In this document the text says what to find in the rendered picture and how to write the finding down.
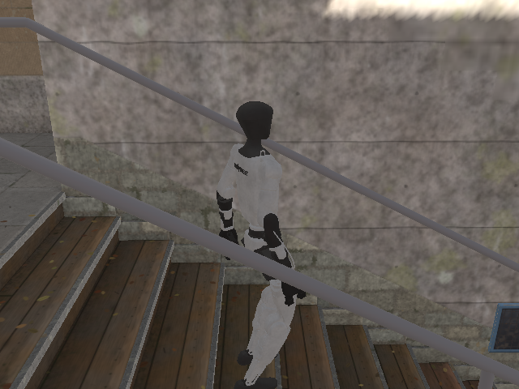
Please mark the stairs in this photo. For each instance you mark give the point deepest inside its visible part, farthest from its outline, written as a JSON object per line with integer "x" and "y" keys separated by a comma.
{"x": 93, "y": 345}

